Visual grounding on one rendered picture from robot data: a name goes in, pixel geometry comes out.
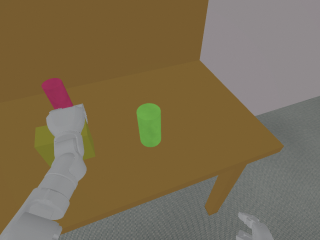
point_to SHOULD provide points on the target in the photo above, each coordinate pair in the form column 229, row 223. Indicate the table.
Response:
column 113, row 56

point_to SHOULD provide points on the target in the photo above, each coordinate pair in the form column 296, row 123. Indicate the robot left hand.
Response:
column 67, row 119

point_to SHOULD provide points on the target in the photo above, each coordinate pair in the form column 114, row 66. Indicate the robot left upper arm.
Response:
column 33, row 227

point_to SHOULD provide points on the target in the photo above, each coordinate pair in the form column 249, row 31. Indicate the robot right hand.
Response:
column 259, row 230

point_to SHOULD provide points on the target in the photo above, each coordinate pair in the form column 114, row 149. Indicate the sponge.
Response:
column 44, row 143

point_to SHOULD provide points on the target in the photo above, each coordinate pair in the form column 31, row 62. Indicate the robot left forearm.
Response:
column 50, row 199

